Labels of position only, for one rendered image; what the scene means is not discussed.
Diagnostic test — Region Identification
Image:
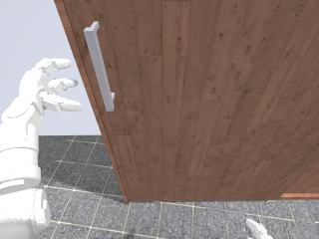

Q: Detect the right robot hand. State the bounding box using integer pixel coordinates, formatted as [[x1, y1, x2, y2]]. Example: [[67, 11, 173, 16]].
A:
[[245, 218, 273, 239]]

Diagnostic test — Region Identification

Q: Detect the left robot upper arm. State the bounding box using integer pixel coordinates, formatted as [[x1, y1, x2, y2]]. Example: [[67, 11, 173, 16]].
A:
[[0, 187, 51, 239]]

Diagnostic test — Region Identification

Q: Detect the left robot hand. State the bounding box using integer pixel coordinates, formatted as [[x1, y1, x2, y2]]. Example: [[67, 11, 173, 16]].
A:
[[18, 58, 82, 114]]

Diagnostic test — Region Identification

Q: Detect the wardrobe door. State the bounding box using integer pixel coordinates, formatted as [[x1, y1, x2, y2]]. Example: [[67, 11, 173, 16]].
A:
[[284, 160, 319, 194], [64, 0, 319, 201]]

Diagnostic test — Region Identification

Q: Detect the handle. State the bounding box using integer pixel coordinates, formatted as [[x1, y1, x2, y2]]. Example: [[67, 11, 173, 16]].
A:
[[83, 21, 115, 112]]

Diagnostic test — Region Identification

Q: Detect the left robot forearm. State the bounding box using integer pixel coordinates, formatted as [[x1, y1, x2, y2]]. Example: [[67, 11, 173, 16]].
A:
[[0, 96, 45, 195]]

